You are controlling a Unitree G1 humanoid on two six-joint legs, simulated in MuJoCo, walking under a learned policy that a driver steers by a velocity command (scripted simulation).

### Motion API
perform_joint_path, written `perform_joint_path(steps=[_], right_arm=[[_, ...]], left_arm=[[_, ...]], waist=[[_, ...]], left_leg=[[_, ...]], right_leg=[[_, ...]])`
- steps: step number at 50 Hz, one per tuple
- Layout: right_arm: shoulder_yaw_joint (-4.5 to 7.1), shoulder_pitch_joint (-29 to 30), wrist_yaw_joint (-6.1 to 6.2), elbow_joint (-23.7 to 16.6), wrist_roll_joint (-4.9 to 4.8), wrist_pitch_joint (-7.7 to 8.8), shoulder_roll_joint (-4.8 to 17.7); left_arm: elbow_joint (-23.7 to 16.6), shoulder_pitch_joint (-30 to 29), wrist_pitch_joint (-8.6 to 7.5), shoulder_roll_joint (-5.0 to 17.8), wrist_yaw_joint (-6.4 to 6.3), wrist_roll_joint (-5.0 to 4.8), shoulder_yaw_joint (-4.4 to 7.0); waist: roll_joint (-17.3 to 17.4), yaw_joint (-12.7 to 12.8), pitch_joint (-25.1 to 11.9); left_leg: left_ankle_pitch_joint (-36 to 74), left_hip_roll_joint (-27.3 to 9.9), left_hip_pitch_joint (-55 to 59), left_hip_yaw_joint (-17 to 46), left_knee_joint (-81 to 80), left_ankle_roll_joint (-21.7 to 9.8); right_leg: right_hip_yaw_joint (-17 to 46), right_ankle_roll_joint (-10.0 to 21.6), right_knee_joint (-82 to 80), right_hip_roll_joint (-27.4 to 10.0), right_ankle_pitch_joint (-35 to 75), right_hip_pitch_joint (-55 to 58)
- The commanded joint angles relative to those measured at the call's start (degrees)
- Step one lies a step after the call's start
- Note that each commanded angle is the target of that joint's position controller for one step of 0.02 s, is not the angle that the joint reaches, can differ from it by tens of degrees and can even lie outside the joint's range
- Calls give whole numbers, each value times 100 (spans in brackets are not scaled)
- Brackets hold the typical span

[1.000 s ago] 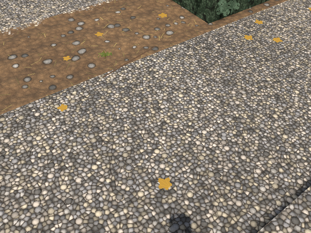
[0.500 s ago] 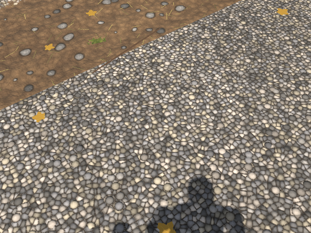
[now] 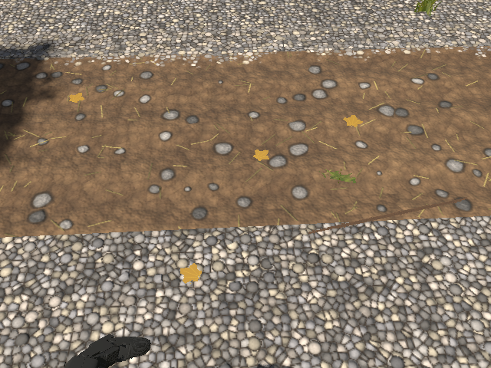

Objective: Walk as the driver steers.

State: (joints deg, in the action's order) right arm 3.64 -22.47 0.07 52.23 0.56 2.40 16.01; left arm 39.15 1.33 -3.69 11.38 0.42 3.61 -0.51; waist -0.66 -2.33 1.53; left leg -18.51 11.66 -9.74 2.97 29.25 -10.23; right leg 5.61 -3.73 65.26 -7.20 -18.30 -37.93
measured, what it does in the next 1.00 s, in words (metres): walks ahead, turning left: right foot, then left foot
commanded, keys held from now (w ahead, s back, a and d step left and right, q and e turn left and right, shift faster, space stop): w+q+shift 0.58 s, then w+e+shift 0.28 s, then e+shift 0.14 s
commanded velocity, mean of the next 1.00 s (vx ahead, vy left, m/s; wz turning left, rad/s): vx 0.96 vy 0.00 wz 0.54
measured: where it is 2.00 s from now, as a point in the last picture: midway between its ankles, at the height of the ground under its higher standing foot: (131, 209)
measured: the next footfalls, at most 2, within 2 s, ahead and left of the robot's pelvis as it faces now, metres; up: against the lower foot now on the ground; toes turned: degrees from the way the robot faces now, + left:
right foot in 0.20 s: +0.40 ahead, -0.18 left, +0.00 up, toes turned +14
left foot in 0.66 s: +0.69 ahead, +0.17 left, +0.00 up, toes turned +39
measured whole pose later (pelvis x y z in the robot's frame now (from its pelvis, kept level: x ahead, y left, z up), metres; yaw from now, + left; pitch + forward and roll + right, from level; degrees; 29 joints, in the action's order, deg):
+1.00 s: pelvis +0.81 +0.19 +0.00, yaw +29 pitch +0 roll +1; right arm 1.8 -23.7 0.2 49.9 0.0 7.4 15.1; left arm 43.0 8.9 -1.7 15.9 3.5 1.0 1.6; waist -2.2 -2.1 3.9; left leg -21.4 6.3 7.2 -10.9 13.8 -5.1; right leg -4.4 3.6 42.8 -4.3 7.9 -43.2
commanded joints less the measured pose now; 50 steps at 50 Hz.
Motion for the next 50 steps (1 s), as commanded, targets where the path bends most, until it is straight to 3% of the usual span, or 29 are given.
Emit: perform_joint_path(steps=[1,2,3,6,8,9,10,11,12,13,14,15,18,23,26,28,30,32,33,34,35,36,37,38,40,43,46,48,50], right_arm=[[257,418,-26,-609,-59,277,957],[299,379,-71,-628,-46,263,1020],[333,175,-91,-614,-71,273,1072],[390,36,-99,-636,-81,269,1125],[444,217,-76,-716,-19,278,1397],[472,554,-103,-800,-10,294,1546],[322,750,-127,-980,7,348,1006],[57,91,-109,-1269,-260,340,-32],[-21,76,-42,-1337,-222,252,303],[50,485,-47,-1242,-51,145,672],[75,678,-129,-1241,54,87,756],[65,933,-227,-1306,118,34,674],[-81,1290,-422,-1662,143,-164,275],[-186,2152,-520,-2139,103,-236,314],[-271,2839,-614,-2306,121,-216,254],[-291,2890,-621,-2264,104,-197,248],[-245,2299,-540,-2061,151,-174,399],[-12,195,-351,-1335,195,-118,826],[236,-544,-210,-1095,53,-175,1178],[252,358,-123,-1289,289,-155,1674],[312,-4,-55,-1534,235,-179,1709],[287,35,7,-1281,215,-114,1383],[189,161,36,-1076,177,7,1062],[112,368,18,-1029,246,156,803],[8,587,39,-978,130,333,540],[-6,431,-79,-769,60,538,464],[-83,590,-87,-751,-9,617,382],[-124,315,-11,-660,-107,653,332],[-71,207,142,-657,-124,649,635]], left_arm=[[-458,-346,75,646,57,-99,131],[-457,-414,93,561,70,-152,105],[-591,-581,68,511,85,-213,71],[-722,-677,4,755,42,-275,138],[-460,418,-49,1284,-60,-301,359],[-190,1583,-73,1499,-144,-307,474],[37,2838,-83,1900,-271,-180,622],[-1,2747,-103,2296,-257,140,672],[-148,1855,-53,2024,-192,60,705],[-288,1263,-14,1398,-170,-9,574],[-180,1218,-2,1137,-142,-31,509],[1,1413,-11,1043,-139,-26,477],[479,1939,-183,824,-59,-171,409],[655,1875,-384,891,-4,-191,384],[849,2324,-376,1051,-60,-181,396],[870,2516,-325,1288,-134,-164,426],[871,2625,-197,1622,-250,-172,484],[749,2266,-65,1800,-256,-131,484],[658,1806,-36,1807,-231,-230,524],[277,2682,-74,752,-73,-244,285],[38,2441,-119,1167,-126,-420,327],[20,1927,-136,1252,-130,-480,346],[5,1818,-128,1069,-90,-423,285],[222,1798,-56,964,-59,-320,267],[499,2407,210,779,94,-219,238],[393,1663,339,719,198,-308,283],[157,1139,233,454,247,-297,205],[72,609,127,383,335,-270,147],[182,894,92,484,416,-203,165]], waist=[[-162,214,457],[-202,106,264],[188,-26,263],[321,-150,75],[339,420,-694],[245,1166,-1270],[-197,1652,-1957],[-1988,933,-2428],[-2107,589,-2052],[-1110,564,-1167],[-414,523,-737],[-240,528,-455],[-559,364,-62],[-319,161,436],[-103,336,754],[-218,271,565],[-582,-151,90],[-730,-1106,-739],[-165,-1615,-1212],[1249,-75,-1386],[762,-587,-2655],[101,-519,-1590],[-136,-199,-519],[-616,29,-23],[-98,484,52],[-12,394,474],[262,480,644],[135,206,608],[312,256,134]], left_leg=[[1812,-1103,-1159,1776,-1771,-819],[2039,-973,-941,1628,-1808,-668],[2568,-1076,-803,1723,-1659,-597],[3024,-1248,-147,1967,-1387,-281],[4466,-1280,345,2019,-86,-18],[4502,-1087,-41,1828,1253,109],[3116,-767,-998,1513,3090,185],[-1263,-199,-2758,985,4756,302],[-632,-627,-3433,607,5297,222],[-34,-1019,-3527,389,5242,249],[238,-1249,-3390,269,4954,309],[306,-1419,-3289,251,4801,345],[472,-1748,-3614,164,4781,423],[1641,-1734,-3663,-255,3736,456],[1838,-1520,-3330,-992,2339,244],[1704,-1100,-2610,-1481,1751,22],[1219,-706,-1655,-1448,1441,-161],[816,-543,739,-754,908,-464],[738,-800,2308,-156,184,-533],[928,-2620,3411,2205,332,-727],[242,-3336,3757,3903,-597,-1296],[-128,-3165,2800,3304,-1129,-1012],[-52,-2979,1616,2642,-1380,-835],[618,-2685,724,2050,-1426,-503],[404,-2492,-285,1296,-1971,-261],[1268,-2083,-339,183,-2392,237],[4865,-1651,-478,-1225,-2021,598],[5386,-1548,-179,-1521,-1802,729],[6326,-1656,510,-1603,-1125,882]], right_leg=[[-525,-138,-1646,175,1134,640],[-620,-89,-1991,343,1587,850],[-632,-21,-2500,392,1916,1025],[-545,144,-3477,626,2077,1672],[-454,269,-3481,849,1302,2822],[-523,316,-3468,751,979,4058],[318,416,-3385,-145,-586,5466],[3256,752,-4483,-1853,-2565,6505],[4651,975,-5311,-1959,-3593,5736],[3535,967,-5241,-1639,-3311,4867],[2456,930,-5139,-1364,-2170,4261],[1621,815,-5176,-1088,-1192,3875],[531,726,-5409,-957,4,3482],[-1259,566,-5829,-634,2059,3099],[-1972,379,-5921,-437,3418,3449],[-2273,258,-5453,-433,6001,3827],[-2206,286,-4451,-702,7985,4142],[-1940,649,-2232,-933,7904,3469],[-2081,661,96,-207,5538,2369],[-1692,558,2286,389,-1199,126],[-385,663,3105,720,-817,-329],[-221,689,2777,462,-184,-707],[-217,709,2127,216,-4,-676],[-84,733,1719,34,102,-274],[14,605,1170,-146,293,453],[-87,598,337,-165,1031,-67],[-795,653,-1092,129,2141,335],[-1440,704,-2319,464,2985,680],[-1755,844,-2951,923,3364,1263]])
Keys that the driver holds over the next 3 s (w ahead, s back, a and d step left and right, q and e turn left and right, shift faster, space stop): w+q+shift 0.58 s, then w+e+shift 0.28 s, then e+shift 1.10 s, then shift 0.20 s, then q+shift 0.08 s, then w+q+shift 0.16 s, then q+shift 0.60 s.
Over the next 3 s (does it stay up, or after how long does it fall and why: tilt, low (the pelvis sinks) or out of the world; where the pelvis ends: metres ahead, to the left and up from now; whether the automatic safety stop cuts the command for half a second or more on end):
stays up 1.20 0.37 0.01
